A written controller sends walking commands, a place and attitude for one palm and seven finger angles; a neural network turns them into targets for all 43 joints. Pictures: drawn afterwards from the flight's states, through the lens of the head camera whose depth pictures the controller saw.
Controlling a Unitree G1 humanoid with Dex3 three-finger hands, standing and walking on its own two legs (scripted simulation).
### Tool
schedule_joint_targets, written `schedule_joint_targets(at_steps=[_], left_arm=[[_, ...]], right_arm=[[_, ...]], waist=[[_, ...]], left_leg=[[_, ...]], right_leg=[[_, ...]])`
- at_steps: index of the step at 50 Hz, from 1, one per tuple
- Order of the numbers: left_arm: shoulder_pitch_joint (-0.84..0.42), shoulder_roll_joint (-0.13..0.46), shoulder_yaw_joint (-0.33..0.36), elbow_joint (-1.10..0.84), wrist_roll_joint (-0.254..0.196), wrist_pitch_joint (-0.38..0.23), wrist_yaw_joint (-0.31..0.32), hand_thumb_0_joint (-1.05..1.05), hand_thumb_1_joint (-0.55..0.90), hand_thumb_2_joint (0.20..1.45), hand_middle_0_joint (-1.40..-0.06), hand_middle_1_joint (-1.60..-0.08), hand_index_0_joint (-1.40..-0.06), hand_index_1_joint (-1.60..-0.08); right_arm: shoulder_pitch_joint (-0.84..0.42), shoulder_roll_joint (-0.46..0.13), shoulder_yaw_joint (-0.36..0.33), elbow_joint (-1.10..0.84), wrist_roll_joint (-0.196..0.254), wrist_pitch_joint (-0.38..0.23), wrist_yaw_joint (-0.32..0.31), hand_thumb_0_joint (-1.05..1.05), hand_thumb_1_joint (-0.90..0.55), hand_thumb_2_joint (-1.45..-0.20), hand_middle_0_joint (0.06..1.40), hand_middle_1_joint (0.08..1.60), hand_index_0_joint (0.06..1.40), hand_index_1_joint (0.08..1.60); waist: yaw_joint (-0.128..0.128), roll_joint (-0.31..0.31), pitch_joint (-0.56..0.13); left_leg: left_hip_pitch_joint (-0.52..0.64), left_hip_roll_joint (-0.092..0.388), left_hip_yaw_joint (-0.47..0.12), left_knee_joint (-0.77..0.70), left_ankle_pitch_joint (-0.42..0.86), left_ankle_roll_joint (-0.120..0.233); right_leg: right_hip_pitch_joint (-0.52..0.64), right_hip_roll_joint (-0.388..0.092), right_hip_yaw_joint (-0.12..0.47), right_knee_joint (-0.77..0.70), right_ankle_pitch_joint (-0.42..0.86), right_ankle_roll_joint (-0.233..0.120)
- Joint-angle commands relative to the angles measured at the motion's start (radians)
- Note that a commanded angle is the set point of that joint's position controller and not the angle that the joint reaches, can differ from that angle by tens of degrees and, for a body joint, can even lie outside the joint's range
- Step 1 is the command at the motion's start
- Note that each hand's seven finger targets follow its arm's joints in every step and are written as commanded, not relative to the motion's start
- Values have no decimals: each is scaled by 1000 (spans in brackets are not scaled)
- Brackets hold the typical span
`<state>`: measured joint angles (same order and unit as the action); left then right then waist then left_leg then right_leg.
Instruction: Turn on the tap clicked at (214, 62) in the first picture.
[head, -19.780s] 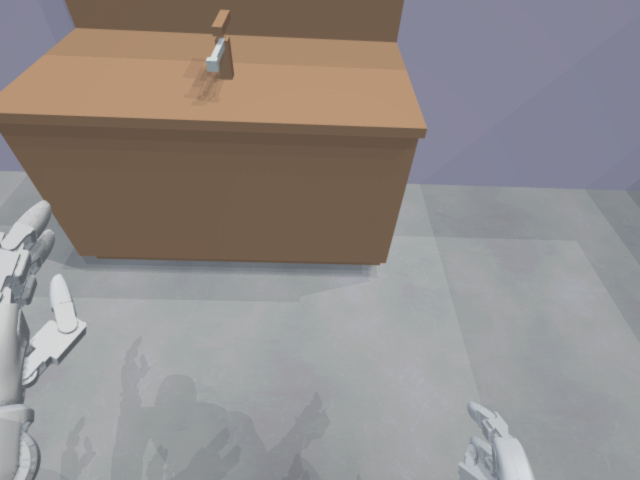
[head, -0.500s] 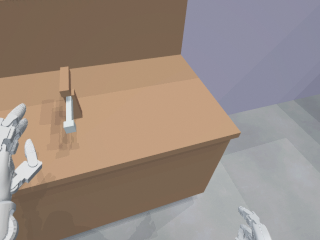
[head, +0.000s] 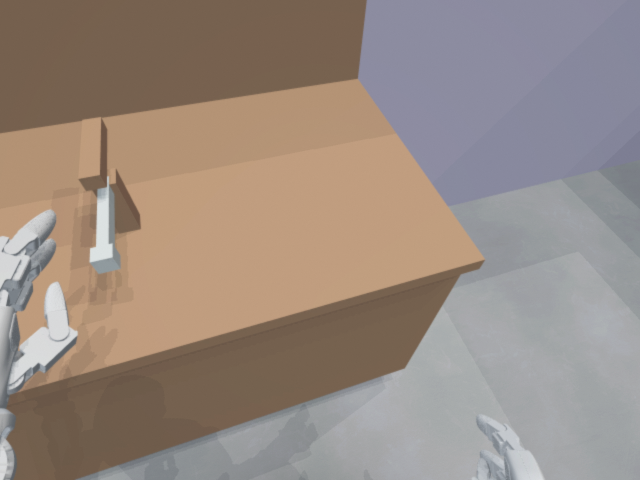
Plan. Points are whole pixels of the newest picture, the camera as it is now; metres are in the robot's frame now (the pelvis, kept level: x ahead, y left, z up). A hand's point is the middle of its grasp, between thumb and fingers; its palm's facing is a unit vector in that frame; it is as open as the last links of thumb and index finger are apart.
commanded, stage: come to a stop and stand still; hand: left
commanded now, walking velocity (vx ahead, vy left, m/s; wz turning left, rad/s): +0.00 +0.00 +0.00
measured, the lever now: (105, 258) +0.36 +0.33 +0.03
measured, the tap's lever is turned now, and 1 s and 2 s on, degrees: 0 0 0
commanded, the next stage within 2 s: look again from close up in 0.20 s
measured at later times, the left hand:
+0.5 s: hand (57, 341) +0.20 +0.25 +0.15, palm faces +0.42 -0.83 -0.36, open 7.5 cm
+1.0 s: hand (9, 326) +0.20 +0.28 +0.17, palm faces +0.42 -0.80 -0.43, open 7.5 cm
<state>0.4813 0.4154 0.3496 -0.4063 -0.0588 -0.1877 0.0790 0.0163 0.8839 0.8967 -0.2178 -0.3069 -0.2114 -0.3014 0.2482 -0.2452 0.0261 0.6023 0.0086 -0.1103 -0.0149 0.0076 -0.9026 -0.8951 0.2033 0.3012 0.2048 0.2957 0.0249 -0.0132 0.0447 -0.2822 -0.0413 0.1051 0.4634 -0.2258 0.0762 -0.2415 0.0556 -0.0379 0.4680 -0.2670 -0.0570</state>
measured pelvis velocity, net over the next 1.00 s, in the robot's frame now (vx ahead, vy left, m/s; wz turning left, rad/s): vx -0.04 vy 0.00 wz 0.01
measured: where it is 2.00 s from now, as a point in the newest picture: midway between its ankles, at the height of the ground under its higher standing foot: outside the picture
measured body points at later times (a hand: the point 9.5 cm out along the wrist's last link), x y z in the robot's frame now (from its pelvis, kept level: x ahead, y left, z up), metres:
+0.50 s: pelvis -0.01 +0.00 +0.00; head -0.01 -0.01 +0.45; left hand +0.17 +0.29 +0.17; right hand +0.17 -0.22 -0.08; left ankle +0.01 +0.07 -0.74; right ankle -0.02 -0.08 -0.74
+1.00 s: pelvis -0.04 +0.00 +0.00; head -0.03 +0.02 +0.45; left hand +0.18 +0.32 +0.19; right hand +0.13 -0.22 -0.08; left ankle +0.01 +0.07 -0.74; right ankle -0.02 -0.08 -0.74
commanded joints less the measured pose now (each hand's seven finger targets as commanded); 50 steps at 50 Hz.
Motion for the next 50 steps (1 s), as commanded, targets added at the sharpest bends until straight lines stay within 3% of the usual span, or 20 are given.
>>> schedule_joint_targets(at_steps=[1, 4, 6, 7, 11, 12, 16, 17, 21, 23, 26, 27, 31, 37, 45, 46, 47, 48, 49, 50], left_arm=[[-275, 226, 161, -338, 7, -56, 52, 0, 900, 900, -200, -300, -200, -300], [-210, 145, 106, -381, 22, -35, 54, 0, 900, 900, -200, -300, -200, -300], [-130, 153, 137, -370, 25, -23, 58, 0, 900, 900, -200, -300, -200, -300], [-101, 108, 116, -356, 23, -20, 55, 0, 900, 900, -200, -300, -200, -300], [0, 140, 195, -205, 11, -3, 50, 0, 900, 900, -200, -300, -200, -300], [4, 93, 162, -187, 5, -1, 45, 0, 900, 900, -200, -300, -200, -300], [-69, 138, 171, -179, 1, 4, 39, 0, 900, 900, -200, -300, -200, -300], [-93, 86, 118, -177, -1, 5, 35, 0, 900, 900, -200, -300, -200, -300], [-217, 118, 93, -249, 9, 9, 40, 0, 900, 900, -200, -300, -200, -300], [-247, 94, 63, -253, 14, 11, 46, 0, 900, 900, -200, -300, -200, -300], [-259, 133, 91, -271, 20, 9, 56, 0, 900, 900, -200, -300, -200, -300], [-250, 100, 70, -261, 19, 9, 58, 0, 900, 900, -200, -300, -200, -300], [-186, 136, 120, -235, 20, 3, 62, 0, 900, 900, -200, -300, -200, -300], [-112, 87, 90, -182, 13, -4, 50, 0, 900, 900, -200, -300, -200, -300], [-192, 100, 78, -205, 22, -16, 52, 0, 900, 900, -200, -300, -200, -300], [-205, 130, 98, -228, 24, -19, 53, 0, 900, 900, -200, -300, -200, -300], [-1188, 901, 631, -462, 171, -125, 57, 0, 900, 900, -200, -300, -200, -300], [-603, 299, 252, 121, 62, -87, 14, 0, 900, 900, -200, -300, -200, -300], [-335, 184, 176, 64, 17, -88, 10, 0, 900, 900, -200, -300, -200, -300], [-294, 121, 106, 5, 11, -90, 3, 0, 900, 900, -200, -300, -200, -300]], right_arm=[[-125, -120, -43, -176, 11, -56, -20, 0, -900, -900, 200, 300, 200, 300], [-119, -110, -41, -186, 11, -60, -11, 0, -900, -900, 200, 300, 200, 300], [-115, -114, -44, -188, 12, -53, -4, 0, -900, -900, 200, 300, 200, 300], [-112, -101, -42, -190, 11, -45, -2, 0, -900, -900, 200, 300, 200, 300], [-115, -109, -46, -193, 13, -2, -7, 0, -900, -900, 200, 300, 200, 300], [-113, -91, -40, -200, 14, 10, -8, 0, -900, -900, 200, 300, 200, 300], [-130, -98, -34, -210, 14, 26, -19, 0, -900, -900, 200, 300, 200, 300], [-132, -87, -27, -211, 14, 27, -20, 0, -900, -900, 200, 300, 200, 300], [-155, -98, -21, -218, 10, 12, -28, 0, -900, -900, 200, 300, 200, 300], [-155, -94, -18, -217, 7, 2, -31, 0, -900, -900, 200, 300, 200, 300], [-156, -101, -20, -210, 6, -5, -33, 0, -900, -900, 200, 300, 200, 300], [-151, -90, -18, -209, 5, -7, -33, 0, -900, -900, 200, 300, 200, 300], [-145, -99, -25, -203, 3, -8, -32, 0, -900, -900, 200, 300, 200, 300], [-136, -94, -26, -203, 5, -7, -28, 0, -900, -900, 200, 300, 200, 300], [-137, -98, -29, -195, 1, -23, -32, 0, -900, -900, 200, 300, 200, 300], [-145, -102, -30, -191, 1, -23, -33, 0, -900, -900, 200, 300, 200, 300], [-2, -109, -55, -158, -39, -75, -25, 0, -900, -900, 200, 300, 200, 300], [-118, -12, -3, -129, -8, -62, -24, 0, -900, -900, 200, 300, 200, 300], [-113, -49, -51, -174, 7, -68, -26, 0, -900, -900, 200, 300, 200, 300], [-81, -84, -66, -188, 11, -78, -14, 0, -900, -900, 200, 300, 200, 300]], waist=[[1, 176, -267], [3, 160, -287], [2, 121, -300], [-2, 91, -287], [-8, 16, -221], [-14, 2, -220], [-17, 37, -185], [-19, 54, -179], [-9, 73, -159], [-7, 62, -150], [-3, 99, -149], [-4, 107, -145], [-2, 84, -146], [-7, 49, -120], [-8, 42, -99], [-7, 69, -118], [-25, -150, 149], [-9, -29, -143], [32, -28, -59], [13, 65, -110]], left_leg=[[212, 147, -168, -4, 398, -46], [260, 164, -161, 31, 517, -46], [273, 163, -163, 46, 558, -43], [261, 166, -161, 48, 566, -46], [150, 152, -149, 42, 401, -44], [138, 151, -142, 41, 379, -45], [135, 151, -147, 4, 261, -36], [132, 152, -145, -5, 233, -37], [137, 152, -160, -51, 111, -30], [126, 151, -161, -65, 49, -31], [120, 152, -174, -91, -8, -32], [112, 155, -173, -100, -36, -35], [94, 153, -184, -107, -70, -35], [71, 165, -195, -127, -121, -37], [67, 165, -201, -139, -174, -29], [79, 166, -201, -139, -147, -29], [-118, 167, -101, -10, -71, -8], [66, 120, -182, 6, 72, -14], [68, 120, -153, -8, -4, -40], [101, 94, -142, -23, -34, -40]], right_leg=[[38, -129, 133, -5, 336, 16], [37, -116, 99, 2, 320, 20], [44, -110, 95, 9, 362, 20], [48, -112, 78, 8, 358, 20], [73, -128, 119, -41, 430, 16], [87, -135, 112, -44, 440, 17], [47, -132, 139, -75, 380, 25], [45, -132, 132, -81, 346, 26], [20, -123, 149, -108, 248, 26], [20, -124, 147, -123, 199, 24], [20, -125, 152, -131, 147, 17], [23, -124, 140, -130, 119, 17], [25, -123, 146, -148, 93, 14], [7, -116, 131, -150, 55, 19], [-16, -112, 147, -155, 26, 20], [-5, -114, 150, -148, 45, 19], [-183, -116, 126, -210, 165, 167], [-128, -168, 191, -143, -17, 41], [-93, -160, 273, -243, -45, 52], [-46, -166, 283, -221, -62, 37]])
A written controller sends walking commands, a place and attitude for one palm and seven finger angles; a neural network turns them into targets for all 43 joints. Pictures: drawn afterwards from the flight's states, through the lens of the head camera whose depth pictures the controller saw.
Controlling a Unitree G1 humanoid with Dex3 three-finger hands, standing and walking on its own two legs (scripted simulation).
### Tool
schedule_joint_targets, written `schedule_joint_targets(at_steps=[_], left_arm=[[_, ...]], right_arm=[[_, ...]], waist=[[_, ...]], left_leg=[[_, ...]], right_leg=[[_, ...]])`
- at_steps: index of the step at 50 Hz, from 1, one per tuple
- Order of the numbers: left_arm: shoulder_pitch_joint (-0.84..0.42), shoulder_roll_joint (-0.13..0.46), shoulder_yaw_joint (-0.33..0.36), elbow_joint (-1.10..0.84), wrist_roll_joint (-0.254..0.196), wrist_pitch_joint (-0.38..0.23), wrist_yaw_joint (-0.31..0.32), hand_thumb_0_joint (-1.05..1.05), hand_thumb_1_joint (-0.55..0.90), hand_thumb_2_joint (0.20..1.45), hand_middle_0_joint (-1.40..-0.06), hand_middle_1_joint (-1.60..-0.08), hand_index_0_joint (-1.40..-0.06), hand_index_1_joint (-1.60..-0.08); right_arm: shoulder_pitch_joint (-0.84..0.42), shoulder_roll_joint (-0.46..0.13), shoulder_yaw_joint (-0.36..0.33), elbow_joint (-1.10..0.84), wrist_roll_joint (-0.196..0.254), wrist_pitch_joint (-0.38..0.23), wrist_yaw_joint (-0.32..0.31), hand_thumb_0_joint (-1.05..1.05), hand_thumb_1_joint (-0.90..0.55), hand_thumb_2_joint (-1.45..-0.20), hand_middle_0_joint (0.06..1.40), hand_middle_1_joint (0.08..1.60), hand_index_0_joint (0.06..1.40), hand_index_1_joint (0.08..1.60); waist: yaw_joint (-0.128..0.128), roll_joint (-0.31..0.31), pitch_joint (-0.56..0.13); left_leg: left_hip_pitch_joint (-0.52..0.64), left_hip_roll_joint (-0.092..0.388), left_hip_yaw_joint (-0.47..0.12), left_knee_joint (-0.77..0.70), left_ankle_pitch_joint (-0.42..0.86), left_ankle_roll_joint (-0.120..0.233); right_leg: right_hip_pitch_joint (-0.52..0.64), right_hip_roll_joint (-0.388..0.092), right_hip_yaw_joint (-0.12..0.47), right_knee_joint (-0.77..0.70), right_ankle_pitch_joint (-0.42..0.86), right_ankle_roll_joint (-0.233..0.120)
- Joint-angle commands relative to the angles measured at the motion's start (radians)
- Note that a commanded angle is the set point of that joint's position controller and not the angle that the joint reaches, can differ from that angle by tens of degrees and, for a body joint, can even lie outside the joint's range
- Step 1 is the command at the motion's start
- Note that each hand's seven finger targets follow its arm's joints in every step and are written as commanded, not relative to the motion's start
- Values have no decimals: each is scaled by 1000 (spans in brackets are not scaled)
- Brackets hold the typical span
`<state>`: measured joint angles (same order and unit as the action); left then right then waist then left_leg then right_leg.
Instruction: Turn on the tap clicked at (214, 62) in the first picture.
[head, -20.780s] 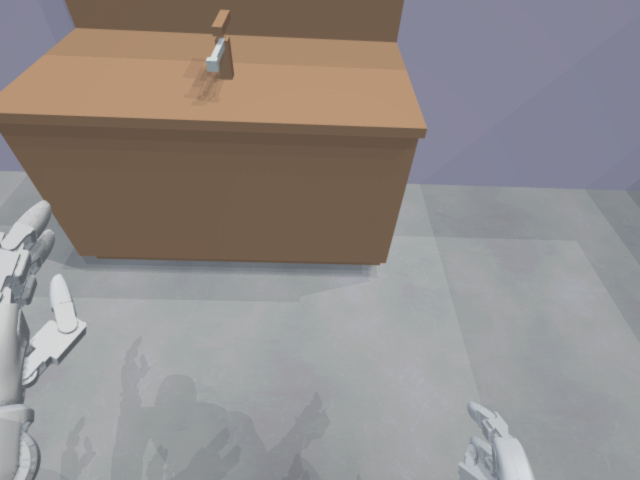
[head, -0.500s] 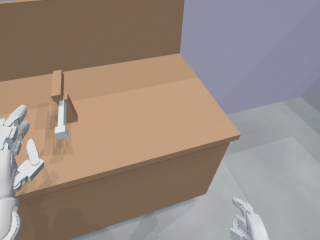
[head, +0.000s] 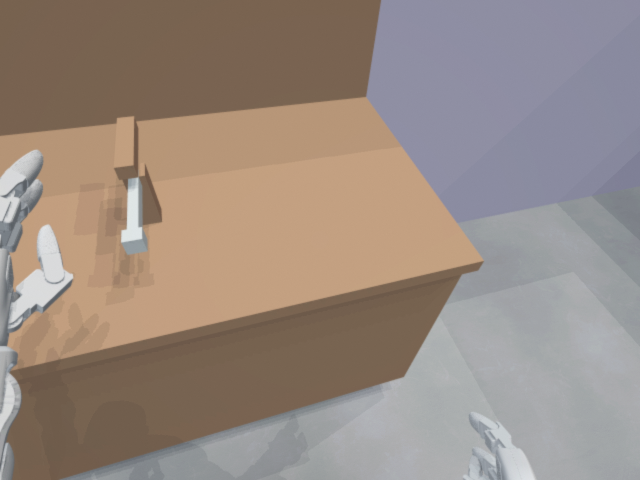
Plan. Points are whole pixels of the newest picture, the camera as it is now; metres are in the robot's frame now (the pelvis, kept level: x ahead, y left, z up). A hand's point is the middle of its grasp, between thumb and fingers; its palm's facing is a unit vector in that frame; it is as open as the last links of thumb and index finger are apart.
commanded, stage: come to a stop and stand still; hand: left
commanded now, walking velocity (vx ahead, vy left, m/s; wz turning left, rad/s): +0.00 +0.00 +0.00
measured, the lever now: (134, 240) +0.40 +0.32 +0.03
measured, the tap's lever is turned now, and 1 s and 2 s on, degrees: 0 0 0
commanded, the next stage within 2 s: look again from close up in 0.62 s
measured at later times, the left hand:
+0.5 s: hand (78, 257) +0.27 +0.27 +0.17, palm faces +0.39 -0.86 -0.32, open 7.5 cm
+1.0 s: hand (80, 293) +0.23 +0.26 +0.16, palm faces +0.39 -0.86 -0.34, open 7.5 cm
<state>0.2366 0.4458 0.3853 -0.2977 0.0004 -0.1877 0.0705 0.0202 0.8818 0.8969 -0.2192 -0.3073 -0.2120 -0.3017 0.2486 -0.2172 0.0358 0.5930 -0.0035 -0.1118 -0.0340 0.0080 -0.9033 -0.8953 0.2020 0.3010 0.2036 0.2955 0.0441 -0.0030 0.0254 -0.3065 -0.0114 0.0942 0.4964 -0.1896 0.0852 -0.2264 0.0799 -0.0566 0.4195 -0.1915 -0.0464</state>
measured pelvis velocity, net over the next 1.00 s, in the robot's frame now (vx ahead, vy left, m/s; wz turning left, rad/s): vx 0.01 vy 0.01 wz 0.00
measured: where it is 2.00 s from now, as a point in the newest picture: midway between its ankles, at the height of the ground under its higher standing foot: outside the picture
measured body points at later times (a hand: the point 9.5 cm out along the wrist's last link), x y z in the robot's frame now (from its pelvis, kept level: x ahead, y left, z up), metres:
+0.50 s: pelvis +0.04 +0.03 +0.00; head +0.06 +0.06 +0.45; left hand +0.24 +0.32 +0.19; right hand +0.23 -0.17 -0.06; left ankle +0.05 +0.06 -0.74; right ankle +0.02 -0.08 -0.74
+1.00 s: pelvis +0.01 +0.01 +0.00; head +0.02 +0.03 +0.45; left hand +0.21 +0.30 +0.18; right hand +0.19 -0.21 -0.07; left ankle +0.05 +0.06 -0.74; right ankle +0.02 -0.08 -0.74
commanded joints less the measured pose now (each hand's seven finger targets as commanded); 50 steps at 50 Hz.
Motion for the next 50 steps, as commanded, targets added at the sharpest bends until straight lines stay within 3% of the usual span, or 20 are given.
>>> schedule_joint_targets(at_steps=[1, 3, 5, 8, 10, 11, 15, 16, 18, 21, 22, 26, 27, 30, 31, 36, 38, 45, 46, 50], left_arm=[[-3, 1, -9, -180, -66, -112, -4, 0, 900, 900, -200, -300, -200, -300], [74, 37, -4, -330, -59, -132, 9, 0, 900, 900, -200, -300, -200, -300], [118, 71, 21, -395, -49, -141, 23, 0, 900, 900, -200, -300, -200, -300], [151, 145, 124, -381, -50, -135, 42, 0, 900, 900, -200, -300, -200, -300], [127, 164, 167, -342, -59, -131, 48, 0, 900, 900, -200, -300, -200, -300], [85, 202, 195, -361, -56, -130, 52, 0, 900, 900, -200, -300, -200, -300], [11, 135, 118, -332, -52, -124, 44, 0, 900, 900, -200, -300, -200, -300], [-8, 108, 84, -373, -49, -123, 37, 0, 900, 900, -200, -300, -200, -300], [-2, 72, 31, -391, -37, -113, 33, 0, 900, 900, -200, -300, -200, -300], [49, 54, 15, -433, -25, -90, 33, 0, 900, 900, -200, -300, -200, -300], [66, 43, 9, -423, -27, -85, 33, 0, 900, 900, -200, -300, -200, -300], [135, 136, 134, -417, -38, -74, 43, 0, 900, 900, -200, -300, -200, -300], [150, 105, 119, -392, -51, -75, 39, 0, 900, 900, -200, -300, -200, -300], [167, 118, 143, -379, -66, -75, 37, 0, 900, 900, -200, -300, -200, -300], [157, 128, 151, -402, -64, -76, 39, 0, 900, 900, -200, -300, -200, -300], [108, 79, 68, -413, -62, -75, 38, 0, 900, 900, -200, -300, -200, -300], [96, 60, 40, -375, -59, -69, 38, 0, 900, 900, -200, -300, -200, -300], [50, 69, 40, -325, -41, -66, 54, 0, 900, 900, -200, -300, -200, -300], [44, 101, 71, -339, -39, -67, 57, 0, 900, 900, -200, -300, -200, -300], [58, 83, 56, -344, -40, -77, 54, 0, 900, 900, -200, -300, -200, -300]], right_arm=[[-95, -100, -79, -184, 37, -88, 22, 0, -900, -900, 200, 300, 200, 300], [-97, -112, -75, -189, 29, -97, 35, 0, -900, -900, 200, 300, 200, 300], [-106, -105, -70, -198, 29, -108, 39, 0, -900, -900, 200, 300, 200, 300], [-98, -104, -69, -205, 21, -106, 18, 0, -900, -900, 200, 300, 200, 300], [-98, -104, -68, -203, 17, -100, 1, 0, -900, -900, 200, 300, 200, 300], [-107, -109, -64, -199, 15, -93, -6, 0, -900, -900, 200, 300, 200, 300], [-85, -104, -64, -177, 12, -90, -14, 0, -900, -900, 200, 300, 200, 300], [-91, -100, -59, -180, 14, -97, -8, 0, -900, -900, 200, 300, 200, 300], [-73, -108, -65, -171, 8, -99, 5, 0, -900, -900, 200, 300, 200, 300], [-90, -103, -65, -180, 8, -95, 26, 0, -900, -900, 200, 300, 200, 300], [-86, -105, -63, -180, 3, -85, 29, 0, -900, -900, 200, 300, 200, 300], [-110, -107, -64, -204, 9, -52, 21, 0, -900, -900, 200, 300, 200, 300], [-116, -101, -58, -208, 8, -42, 19, 0, -900, -900, 200, 300, 200, 300], [-121, -97, -58, -219, 16, -25, 7, 0, -900, -900, 200, 300, 200, 300], [-124, -98, -58, -219, 17, -24, 2, 0, -900, -900, 200, 300, 200, 300], [-139, -104, -52, -211, 18, -40, -8, 0, -900, -900, 200, 300, 200, 300], [-127, -111, -56, -202, 16, -43, -9, 0, -900, -900, 200, 300, 200, 300], [-140, -114, -57, -192, 16, -43, -20, 0, -900, -900, 200, 300, 200, 300], [-149, -114, -58, -191, 14, -42, -22, 0, -900, -900, 200, 300, 200, 300], [-148, -110, -57, -197, 14, -46, -20, 0, -900, -900, 200, 300, 200, 300]], waist=[[-7, 201, -156], [-1, 239, -172], [7, 150, -153], [-1, -28, -137], [-9, -63, -119], [-13, -10, -117], [-22, 87, -164], [-26, 99, -182], [-31, 135, -202], [-27, 149, -208], [-32, 143, -199], [-23, 83, -173], [-26, 71, -167], [-26, 72, -164], [-28, 84, -176], [-27, 113, -176], [-27, 87, -155], [-23, 50, -69], [-22, 52, -74], [-21, 50, -76]], left_leg=[[168, 82, -130, -99, -88, -42], [88, 140, -206, -198, -206, -22], [-11, 166, -245, -259, -314, -14], [1, 181, -275, -260, -250, -37], [31, 174, -270, -243, -163, -61], [67, 170, -260, -235, -87, -77], [187, 162, -206, -141, 238, -98], [266, 158, -184, -111, 388, -111], [346, 184, -192, -92, 570, -124], [396, 188, -177, -82, 654, -136], [373, 186, -180, -86, 641, -142], [268, 162, -169, -79, 565, -169], [227, 153, -171, -82, 512, -173], [164, 136, -162, -97, 339, -147], [178, 129, -159, -96, 358, -150], [224, 141, -167, -134, 285, -131], [192, 150, -181, -155, 207, -122], [92, 123, -192, -207, -129, -77], [97, 123, -196, -211, -134, -79], [92, 118, -192, -210, -165, -59]], right_leg=[[-32, -185, 249, -106, -112, 21], [45, -145, 181, 2, -101, 36], [102, -122, 137, 56, -95, 36], [80, -118, 105, 40, -69, 24], [51, -124, 112, 20, -52, 22], [28, -123, 101, 27, -35, 21], [17, -133, 97, 18, 53, 15], [-15, -126, 78, 29, 64, 15], [-54, -115, 62, 47, -12, 16], [-77, -101, 40, 56, -40, 16], [-66, -100, 37, 54, -46, 16], [21, -102, 36, -14, 53, -1], [47, -104, 40, -18, 68, -5], [93, -121, 86, -27, 134, -4], [93, -121, 84, -21, 165, -7], [48, -117, 90, -26, 111, 13], [56, -119, 94, -39, 76, 17], [43, -136, 151, -106, -23, 11], [41, -136, 152, -111, -26, 11], [46, -138, 160, -125, -51, 12]])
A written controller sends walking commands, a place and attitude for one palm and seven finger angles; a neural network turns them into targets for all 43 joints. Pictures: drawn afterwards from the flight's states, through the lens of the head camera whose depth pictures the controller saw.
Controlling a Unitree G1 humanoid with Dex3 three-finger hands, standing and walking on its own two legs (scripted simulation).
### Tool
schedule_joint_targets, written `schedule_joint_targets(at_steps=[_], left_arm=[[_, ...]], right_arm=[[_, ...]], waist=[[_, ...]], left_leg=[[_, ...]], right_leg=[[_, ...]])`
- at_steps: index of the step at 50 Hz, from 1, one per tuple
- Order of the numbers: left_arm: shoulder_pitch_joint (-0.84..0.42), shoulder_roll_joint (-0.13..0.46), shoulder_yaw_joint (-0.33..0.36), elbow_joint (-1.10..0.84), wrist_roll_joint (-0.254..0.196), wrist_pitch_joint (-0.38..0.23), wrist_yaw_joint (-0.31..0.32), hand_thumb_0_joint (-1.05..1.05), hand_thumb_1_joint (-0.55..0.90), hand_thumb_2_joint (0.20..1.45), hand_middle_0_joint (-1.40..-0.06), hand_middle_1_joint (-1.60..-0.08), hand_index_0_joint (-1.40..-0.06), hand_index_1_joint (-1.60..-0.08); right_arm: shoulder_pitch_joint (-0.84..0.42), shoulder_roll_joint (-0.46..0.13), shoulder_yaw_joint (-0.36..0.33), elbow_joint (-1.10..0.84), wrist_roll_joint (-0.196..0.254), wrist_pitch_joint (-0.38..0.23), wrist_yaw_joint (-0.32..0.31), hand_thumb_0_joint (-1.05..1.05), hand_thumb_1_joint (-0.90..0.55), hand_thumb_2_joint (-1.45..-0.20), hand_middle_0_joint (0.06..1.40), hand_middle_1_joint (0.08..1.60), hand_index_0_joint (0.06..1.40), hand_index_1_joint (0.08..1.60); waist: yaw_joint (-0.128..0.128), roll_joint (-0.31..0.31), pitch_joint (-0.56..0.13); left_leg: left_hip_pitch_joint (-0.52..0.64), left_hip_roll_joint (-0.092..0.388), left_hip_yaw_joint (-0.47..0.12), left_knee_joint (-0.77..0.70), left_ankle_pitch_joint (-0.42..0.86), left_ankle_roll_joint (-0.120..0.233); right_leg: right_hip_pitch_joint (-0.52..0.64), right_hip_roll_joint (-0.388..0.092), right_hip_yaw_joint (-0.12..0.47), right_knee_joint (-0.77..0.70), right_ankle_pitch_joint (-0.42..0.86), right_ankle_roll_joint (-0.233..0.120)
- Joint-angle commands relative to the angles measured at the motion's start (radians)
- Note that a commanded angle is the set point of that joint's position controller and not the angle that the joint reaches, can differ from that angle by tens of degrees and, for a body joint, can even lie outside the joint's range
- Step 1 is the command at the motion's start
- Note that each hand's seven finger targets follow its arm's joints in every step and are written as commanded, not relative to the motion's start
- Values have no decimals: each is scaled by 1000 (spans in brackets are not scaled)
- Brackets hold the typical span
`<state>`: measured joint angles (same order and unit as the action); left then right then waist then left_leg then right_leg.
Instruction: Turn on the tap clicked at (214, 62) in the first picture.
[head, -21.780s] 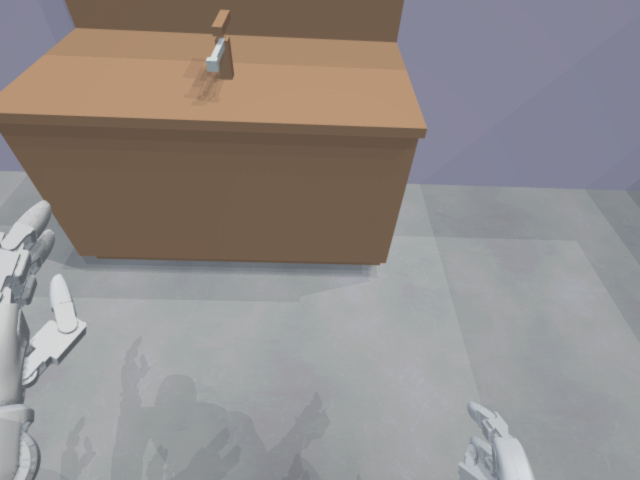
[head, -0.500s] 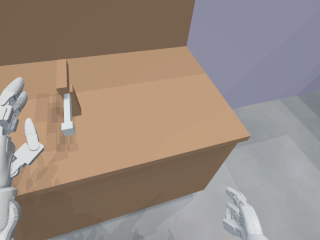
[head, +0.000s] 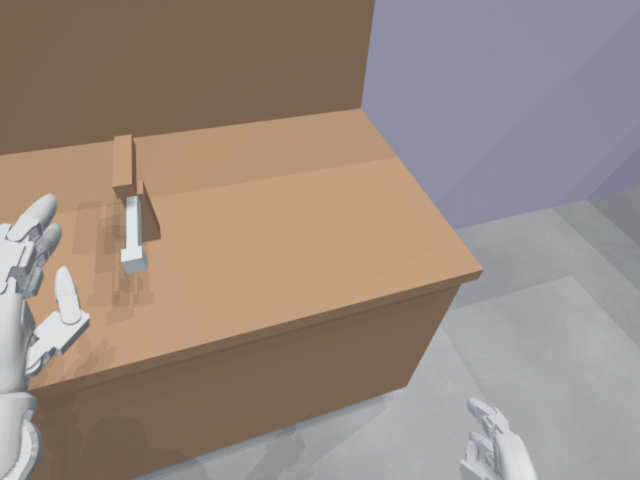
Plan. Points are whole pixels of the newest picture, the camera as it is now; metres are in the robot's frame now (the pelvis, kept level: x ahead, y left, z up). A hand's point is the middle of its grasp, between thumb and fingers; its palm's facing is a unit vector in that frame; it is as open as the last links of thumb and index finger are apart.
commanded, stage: come to a stop and stand still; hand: left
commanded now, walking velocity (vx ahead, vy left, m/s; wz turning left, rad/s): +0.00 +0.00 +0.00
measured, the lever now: (134, 259) +0.39 +0.31 +0.03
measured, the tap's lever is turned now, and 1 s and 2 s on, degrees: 0 0 0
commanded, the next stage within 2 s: look again from close up in 1.02 s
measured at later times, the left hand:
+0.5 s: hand (107, 309) +0.23 +0.23 +0.15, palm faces +0.28 -0.87 -0.40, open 7.5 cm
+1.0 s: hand (69, 298) +0.24 +0.27 +0.15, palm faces +0.36 -0.85 -0.38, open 7.5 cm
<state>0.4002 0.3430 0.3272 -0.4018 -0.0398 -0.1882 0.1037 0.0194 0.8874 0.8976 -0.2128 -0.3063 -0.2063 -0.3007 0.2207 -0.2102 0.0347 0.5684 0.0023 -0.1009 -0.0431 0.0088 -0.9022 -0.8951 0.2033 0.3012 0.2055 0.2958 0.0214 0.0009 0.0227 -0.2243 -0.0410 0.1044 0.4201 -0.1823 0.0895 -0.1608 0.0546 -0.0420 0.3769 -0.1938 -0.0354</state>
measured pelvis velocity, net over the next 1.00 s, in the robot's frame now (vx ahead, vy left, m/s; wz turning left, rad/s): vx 0.02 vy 0.02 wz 0.00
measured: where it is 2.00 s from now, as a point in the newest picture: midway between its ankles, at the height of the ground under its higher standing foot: outside the picture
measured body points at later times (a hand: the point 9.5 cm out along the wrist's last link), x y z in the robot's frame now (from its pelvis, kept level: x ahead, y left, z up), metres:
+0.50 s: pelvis +0.01 +0.01 +0.00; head +0.04 +0.01 +0.45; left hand +0.21 +0.28 +0.17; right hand +0.18 -0.22 -0.08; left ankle +0.04 +0.05 -0.74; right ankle +0.01 -0.10 -0.74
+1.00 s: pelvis +0.02 +0.02 +0.00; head +0.03 +0.04 +0.45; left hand +0.21 +0.31 +0.18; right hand +0.21 -0.20 -0.06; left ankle +0.04 +0.05 -0.74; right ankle +0.01 -0.10 -0.74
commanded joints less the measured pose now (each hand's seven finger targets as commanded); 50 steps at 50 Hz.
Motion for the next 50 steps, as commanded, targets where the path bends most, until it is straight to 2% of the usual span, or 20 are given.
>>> schedule_joint_targets(at_steps=[1, 10, 11, 12, 13, 14, 15, 16, 18, 19, 22, 24, 26, 31, 34, 36, 41, 42, 46, 50], left_arm=[[-100, 196, 125, -252, 0, -78, 21, 0, 900, 900, -200, -300, -200, -300], [-51, 180, 117, -221, -6, -76, 16, 0, 900, 900, -200, -300, -200, -300], [-57, 191, 123, -238, -5, -77, 15, 0, 900, 900, -200, -300, -200, -300], [-1104, 965, 649, -517, 150, -173, 17, 0, 900, 900, -200, -300, -200, -300], [-500, 360, 277, 105, 41, -126, -28, 0, 900, 900, -200, -300, -200, -300], [-227, 280, 221, 39, 2, -123, -26, 0, 900, 900, -200, -300, -200, -300], [-174, 200, 149, 1, -14, -115, -29, 0, 900, 900, -200, -300, -200, -300], [-125, 112, 70, -67, -28, -125, -41, 0, 900, 900, -200, -300, -200, -300], [-37, 146, 74, -219, -25, -132, -32, 0, 900, 900, -200, -300, -200, -300], [-4, 149, 69, -248, -22, -131, -26, 0, 900, 900, -200, -300, -200, -300], [40, 210, 135, -265, -20, -117, -4, 0, 900, 900, -200, -300, -200, -300], [4, 244, 190, -246, -25, -113, 5, 0, 900, 900, -200, -300, -200, -300], [-75, 307, 249, -265, -24, -113, 14, 0, 900, 900, -200, -300, -200, -300], [-182, 229, 152, -288, -18, -113, 6, 0, 900, 900, -200, -300, -200, -300], [-159, 165, 82, -305, -5, -106, 5, 0, 900, 900, -200, -300, -200, -300], [-103, 163, 85, -304, 2, -95, 7, 0, 900, 900, -200, -300, -200, -300], [-15, 215, 166, -264, -5, -77, 12, 0, 900, 900, -200, -300, -200, -300], [-2, 194, 157, -236, -14, -76, 8, 0, 900, 900, -200, -300, -200, -300], [-42, 224, 179, -294, -21, -80, 3, 0, 900, 900, -200, -300, -200, -300], [-69, 197, 130, -314, -19, -81, 1, 0, 900, 900, -200, -300, -200, -300]], right_arm=[[-126, -117, -55, -171, 8, -60, -11, 0, -900, -900, 200, 300, 200, 300], [-107, -124, -61, -166, 6, -61, -5, 0, -900, -900, 200, 300, 200, 300], [-114, -124, -60, -164, 7, -62, -4, 0, -900, -900, 200, 300, 200, 300], [1, -160, -55, -143, -36, -105, 12, 0, -900, -900, 200, 300, 200, 300], [-96, -52, -17, -97, -10, -90, 5, 0, -900, -900, 200, 300, 200, 300], [-82, -97, -65, -139, 2, -96, 2, 0, -900, -900, 200, 300, 200, 300], [-45, -126, -77, -142, 11, -103, 16, 0, -900, -900, 200, 300, 200, 300], [-61, -113, -82, -149, 27, -112, 33, 0, -900, -900, 200, 300, 200, 300], [-64, -126, -81, -162, 21, -109, 50, 0, -900, -900, 200, 300, 200, 300], [-69, -123, -77, -166, 21, -109, 56, 0, -900, -900, 200, 300, 200, 300], [-83, -122, -71, -176, 20, -107, 43, 0, -900, -900, 200, 300, 200, 300], [-81, -122, -71, -176, 16, -103, 22, 0, -900, -900, 200, 300, 200, 300], [-95, -124, -66, -171, 14, -94, 2, 0, -900, -900, 200, 300, 200, 300], [-93, -108, -51, -157, 13, -100, -7, 0, -900, -900, 200, 300, 200, 300], [-76, -118, -57, -148, 7, -105, 7, 0, -900, -900, 200, 300, 200, 300], [-84, -116, -57, -151, 7, -103, 16, 0, -900, -900, 200, 300, 200, 300], [-90, -118, -57, -167, 6, -64, 13, 0, -900, -900, 200, 300, 200, 300], [-90, -114, -52, -171, 4, -52, 11, 0, -900, -900, 200, 300, 200, 300], [-104, -112, -51, -185, 8, -45, 0, 0, -900, -900, 200, 300, 200, 300], [-99, -116, -53, -185, 3, -53, 0, 0, -900, -900, 200, 300, 200, 300]], waist=[[2, 69, -82], [-1, 27, -106], [-2, 52, -115], [-20, -81, 122], [-7, 28, -147], [33, 31, -86], [11, 104, -153], [11, 206, -212], [21, 169, -216], [23, 98, -200], [17, -57, -172], [8, -111, -145], [2, -44, -132], [-1, 127, -171], [-3, 118, -194], [-1, 131, -193], [-1, 67, -163], [-3, 48, -156], [-4, 86, -167], [-2, 109, -167]], left_leg=[[21, 145, -201, -132, -154, -68], [34, 137, -194, -99, -76, -61], [50, 135, -193, -95, -35, -68], [-104, 160, -108, 1, -1, -31], [48, 128, -197, -22, 114, -34], [43, 137, -170, -21, 54, -58], [60, 117, -166, -31, 19, -59], [108, 135, -160, -47, 45, -58], [56, 177, -211, -80, 10, -37], [15, 181, -220, -93, -24, -35], [-6, 171, -215, -82, -43, -46], [1, 154, -206, -63, -9, -57], [27, 144, -199, -50, 54, -65], [131, 160, -177, -23, 260, -79], [175, 182, -182, -12, 373, -88], [199, 186, -177, -7, 441, -99], [110, 176, -183, -21, 381, -127], [89, 174, -180, -26, 358, -125], [111, 166, -178, -42, 353, -135], [126, 185, -186, -67, 293, -124]], right_leg=[[-18, -111, 140, -82, -38, 0], [-9, -121, 150, -87, 11, -2], [-10, -119, 143, -78, 38, -3], [-238, -118, 106, -115, 119, 108], [-168, -156, 141, -19, -34, -9], [-105, -143, 215, -83, 9, 2], [-35, -148, 220, -52, 16, -2], [-26, -140, 170, 18, 43, -2], [3, -121, 136, 62, 24, 20], [18, -115, 130, 62, 13, 22], [6, -117, 118, 26, 12, 13], [-23, -120, 137, 4, 30, 7], [-44, -125, 146, 5, 69, 1], [-40, -111, 111, 42, 150, 4], [-41, -98, 91, 49, 125, 6], [-55, -92, 73, 49, 111, 5], [-10, -92, 69, 22, 150, -3], [1, -92, 67, 18, 153, -1], [-2, -88, 66, 24, 148, -2], [-13, -86, 65, 16, 60, 6]])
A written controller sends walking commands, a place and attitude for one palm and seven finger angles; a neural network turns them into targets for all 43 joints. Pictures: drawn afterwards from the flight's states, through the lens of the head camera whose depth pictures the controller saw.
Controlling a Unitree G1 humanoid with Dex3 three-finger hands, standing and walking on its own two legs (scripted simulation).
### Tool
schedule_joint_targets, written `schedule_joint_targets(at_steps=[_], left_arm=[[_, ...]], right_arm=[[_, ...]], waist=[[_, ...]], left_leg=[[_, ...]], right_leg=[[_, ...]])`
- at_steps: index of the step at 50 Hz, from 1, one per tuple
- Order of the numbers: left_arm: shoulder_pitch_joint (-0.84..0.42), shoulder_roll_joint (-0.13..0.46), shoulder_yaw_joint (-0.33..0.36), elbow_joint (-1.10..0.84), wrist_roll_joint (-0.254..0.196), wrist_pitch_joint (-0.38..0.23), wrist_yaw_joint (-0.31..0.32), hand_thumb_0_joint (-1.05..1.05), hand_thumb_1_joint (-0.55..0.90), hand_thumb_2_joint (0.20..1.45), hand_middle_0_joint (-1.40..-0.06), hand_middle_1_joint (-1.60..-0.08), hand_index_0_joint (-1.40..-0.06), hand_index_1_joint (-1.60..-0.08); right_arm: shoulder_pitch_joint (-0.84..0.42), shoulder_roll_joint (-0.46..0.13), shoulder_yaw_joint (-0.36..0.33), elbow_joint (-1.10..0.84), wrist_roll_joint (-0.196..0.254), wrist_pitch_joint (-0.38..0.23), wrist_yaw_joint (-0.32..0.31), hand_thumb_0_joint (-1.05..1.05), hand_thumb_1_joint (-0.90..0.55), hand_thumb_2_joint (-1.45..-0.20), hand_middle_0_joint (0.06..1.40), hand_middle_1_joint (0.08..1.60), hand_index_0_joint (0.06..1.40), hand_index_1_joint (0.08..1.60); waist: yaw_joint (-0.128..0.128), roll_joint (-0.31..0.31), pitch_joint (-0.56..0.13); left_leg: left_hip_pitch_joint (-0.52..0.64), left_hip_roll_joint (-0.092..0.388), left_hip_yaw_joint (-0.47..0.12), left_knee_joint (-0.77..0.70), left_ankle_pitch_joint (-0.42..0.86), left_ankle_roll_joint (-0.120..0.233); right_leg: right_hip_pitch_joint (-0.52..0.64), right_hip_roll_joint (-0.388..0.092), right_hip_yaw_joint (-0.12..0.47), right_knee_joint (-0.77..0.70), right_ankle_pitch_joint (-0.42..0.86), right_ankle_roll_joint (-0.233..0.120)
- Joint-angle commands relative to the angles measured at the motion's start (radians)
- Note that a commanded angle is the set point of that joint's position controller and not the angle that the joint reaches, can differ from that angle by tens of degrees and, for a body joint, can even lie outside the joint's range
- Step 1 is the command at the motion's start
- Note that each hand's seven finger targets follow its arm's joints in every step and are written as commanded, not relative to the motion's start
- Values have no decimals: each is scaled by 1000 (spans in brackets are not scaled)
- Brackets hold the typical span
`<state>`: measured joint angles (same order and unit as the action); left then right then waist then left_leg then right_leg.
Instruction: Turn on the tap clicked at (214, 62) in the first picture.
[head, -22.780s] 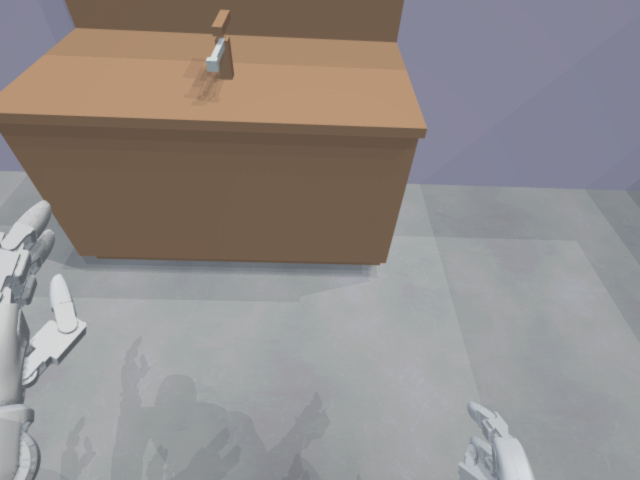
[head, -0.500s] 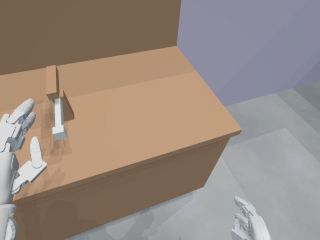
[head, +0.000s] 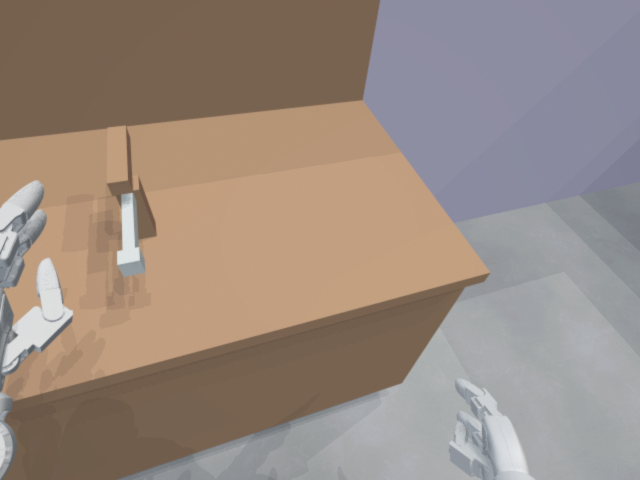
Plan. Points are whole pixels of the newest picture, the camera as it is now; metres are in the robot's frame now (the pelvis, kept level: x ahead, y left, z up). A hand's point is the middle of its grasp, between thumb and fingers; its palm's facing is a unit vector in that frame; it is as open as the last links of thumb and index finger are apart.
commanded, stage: come to a stop and stand still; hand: left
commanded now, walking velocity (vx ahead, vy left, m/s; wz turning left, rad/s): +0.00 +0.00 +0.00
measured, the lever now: (131, 262) +0.37 +0.29 +0.03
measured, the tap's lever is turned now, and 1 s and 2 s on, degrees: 0 0 0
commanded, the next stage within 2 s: look again from close up in 0.02 s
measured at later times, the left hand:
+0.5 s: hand (60, 339) +0.20 +0.25 +0.16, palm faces +0.39 -0.85 -0.35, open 7.5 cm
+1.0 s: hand (46, 316) +0.21 +0.27 +0.16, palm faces +0.45 -0.83 -0.33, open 7.5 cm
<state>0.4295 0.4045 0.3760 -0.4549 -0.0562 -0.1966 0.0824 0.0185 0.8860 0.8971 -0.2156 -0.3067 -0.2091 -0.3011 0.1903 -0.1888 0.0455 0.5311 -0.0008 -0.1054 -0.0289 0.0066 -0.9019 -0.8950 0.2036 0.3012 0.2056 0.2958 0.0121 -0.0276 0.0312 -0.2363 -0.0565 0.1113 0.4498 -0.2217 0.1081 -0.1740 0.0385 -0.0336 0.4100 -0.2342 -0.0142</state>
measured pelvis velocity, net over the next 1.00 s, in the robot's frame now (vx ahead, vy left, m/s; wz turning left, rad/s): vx -0.01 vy -0.01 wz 0.01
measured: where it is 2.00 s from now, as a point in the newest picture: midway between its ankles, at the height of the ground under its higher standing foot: outside the picture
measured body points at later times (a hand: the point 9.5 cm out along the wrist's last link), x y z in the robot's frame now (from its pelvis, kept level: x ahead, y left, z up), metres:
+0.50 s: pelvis -0.02 +0.00 +0.00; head -0.02 +0.02 +0.45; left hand +0.17 +0.29 +0.18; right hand +0.15 -0.23 -0.07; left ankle +0.02 +0.03 -0.74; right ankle -0.01 -0.11 -0.74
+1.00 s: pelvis -0.01 -0.01 +0.00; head +0.01 +0.03 +0.45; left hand +0.18 +0.31 +0.18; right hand +0.17 -0.22 -0.07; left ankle +0.02 +0.03 -0.74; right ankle -0.01 -0.11 -0.74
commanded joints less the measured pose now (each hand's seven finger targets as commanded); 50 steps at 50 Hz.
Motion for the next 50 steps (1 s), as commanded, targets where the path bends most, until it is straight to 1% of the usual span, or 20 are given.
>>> schedule_joint_targets(at_steps=[1, 2, 11, 12, 15, 26, 27, 28, 29, 30, 31, 33, 35, 37, 39, 40, 41, 42, 46, 50], left_arm=[[-107, 139, 82, -273, 0, -69, 25, 0, 900, 900, -200, -300, -200, -300], [-110, 108, 49, -253, 0, -68, 23, 0, 900, 900, -200, -300, -200, -300], [-123, 130, 76, -167, 20, -57, 41, 0, 900, 900, -200, -300, -200, -300], [-129, 101, 52, -154, 20, -61, 38, 0, 900, 900, -200, -300, -200, -300], [-139, 111, 56, -173, 24, -66, 40, 0, 900, 900, -200, -300, -200, -300], [-100, 125, 73, -191, 25, -74, 45, 0, 900, 900, -200, -300, -200, -300], [-1191, 930, 610, -496, 195, -180, 45, 0, 900, 900, -200, -300, -200, -300], [-576, 306, 240, 151, 73, -132, -5, 0, 900, 900, -200, -300, -200, -300], [-266, 225, 176, 107, 29, -125, -10, 0, 900, 900, -200, -300, -200, -300], [-216, 139, 103, 61, 9, -115, -14, 0, 900, 900, -200, -300, -200, -300], [-157, 49, 27, -9, -3, -127, -27, 0, 900, 900, -200, -300, -200, -300], [-71, 79, 22, -175, -2, -137, -21, 0, 900, 900, -200, -300, -200, -300], [-8, 94, 28, -206, 2, -129, -6, 0, 900, 900, -200, -300, -200, -300], [22, 139, 88, -184, -1, -111, 12, 0, 900, 900, -200, -300, -200, -300], [-29, 184, 150, -158, -5, -109, 23, 0, 900, 900, -200, -300, -200, -300], [-64, 191, 161, -146, -7, -109, 25, 0, 900, 900, -200, -300, -200, -300], [-121, 257, 209, -180, -1, -110, 33, 0, 900, 900, -200, -300, -200, -300], [-151, 211, 173, -162, -5, -112, 29, 0, 900, 900, -200, -300, -200, -300], [-261, 162, 89, -232, 6, -121, 23, 0, 900, 900, -200, -300, -200, -300], [-189, 89, 19, -231, 19, -110, 28, 0, 900, 900, -200, -300, -200, -300]], right_arm=[[-78, -135, -59, -147, 8, -54, -15, 0, -900, -900, 200, 300, 200, 300], [-72, -142, -60, -139, 4, -54, -14, 0, -900, -900, 200, 300, 200, 300], [-82, -142, -65, -131, 11, -49, -25, 0, -900, -900, 200, 300, 200, 300], [-79, -143, -63, -128, 6, -47, -25, 0, -900, -900, 200, 300, 200, 300], [-83, -140, -67, -135, 10, -53, -25, 0, -900, -900, 200, 300, 200, 300], [-81, -145, -71, -125, 7, -62, -22, 0, -900, -900, 200, 300, 200, 300], [24, -186, -50, -115, -45, -102, -1, 0, -900, -900, 200, 300, 200, 300], [-68, -66, -21, -61, -10, -89, -5, 0, -900, -900, 200, 300, 200, 300], [-48, -109, -71, -101, -2, -98, -10, 0, -900, -900, 200, 300, 200, 300], [-7, -145, -87, -111, 11, -105, 4, 0, -900, -900, 200, 300, 200, 300], [-21, -134, -95, -117, 26, -115, 22, 0, -900, -900, 200, 300, 200, 300], [-21, -144, -96, -128, 17, -111, 44, 0, -900, -900, 200, 300, 200, 300], [-31, -141, -89, -137, 20, -107, 48, 0, -900, -900, 200, 300, 200, 300], [-37, -140, -85, -145, 23, -99, 37, 0, -900, -900, 200, 300, 200, 300], [-45, -144, -84, -146, 22, -92, 11, 0, -900, -900, 200, 300, 200, 300], [-50, -140, -81, -144, 22, -89, -1, 0, -900, -900, 200, 300, 200, 300], [-62, -144, -77, -141, 19, -83, -12, 0, -900, -900, 200, 300, 200, 300], [-61, -135, -73, -134, 16, -80, -20, 0, -900, -900, 200, 300, 200, 300], [-65, -126, -58, -125, 17, -98, -20, 0, -900, -900, 200, 300, 200, 300], [-53, -135, -65, -113, 11, -108, -6, 0, -900, -900, 200, 300, 200, 300]], waist=[[8, 138, -176], [4, 125, -172], [12, 87, -78], [11, 77, -76], [12, 74, -84], [12, 111, -98], [-11, -16, 106], [5, 71, -162], [40, 72, -115], [17, 147, -174], [24, 284, -237], [31, 257, -227], [31, 115, -178], [26, -44, -171], [18, -112, -136], [13, -108, -119], [12, -47, -125], [8, 11, -128], [9, 178, -151], [10, 147, -175]], left_leg=[[152, 194, -193, -98, 337, -150], [147, 198, -193, -111, 301, -149], [-3, 188, -228, -213, -148, -121], [-22, 189, -230, -222, -186, -114], [-26, 187, -229, -223, -214, -100], [9, 178, -228, -203, -112, -115], [-170, 188, -151, -53, 6, -48], [39, 158, -228, -61, 139, -52], [62, 170, -193, -81, 101, -84], [80, 160, -201, -105, 62, -95], [152, 178, -206, -119, 108, -116], [112, 232, -253, -159, 86, -102], [-3, 235, -252, -180, -44, -82], [-21, 224, -242, -156, -28, -93], [-36, 202, -239, -144, -44, -101], [-28, 187, -229, -133, -48, -99], [-11, 177, -217, -119, -8, -98], [-1, 174, -218, -116, 15, -102], [83, 179, -203, -106, 105, -105], [109, 190, -202, -85, 181, -105]], right_leg=[[-5, -68, 49, -22, 110, -14], [-9, -64, 49, -18, 88, -14], [22, -74, 88, -66, 30, -10], [30, -71, 85, -64, 19, -7], [43, -74, 96, -67, 18, -8], [34, -74, 87, -70, 49, -14], [-172, -93, 84, -77, 79, 52], [-164, -135, 87, -19, -48, -49], [-85, -113, 158, -74, 19, -44], [-26, -110, 169, -32, 21, -46], [-46, -94, 114, 38, 37, -41], [-38, -83, 81, 91, -17, -22], [14, -85, 81, 70, 5, -13], [28, -89, 68, 33, 30, -7], [9, -92, 87, 0, 23, -8], [-14, -96, 105, -17, 18, -11], [-19, -101, 107, -13, 41, -14], [-22, -106, 107, -7, 49, -19], [-32, -93, 94, 11, 86, -21], [-9, -90, 95, -10, 117, -19]])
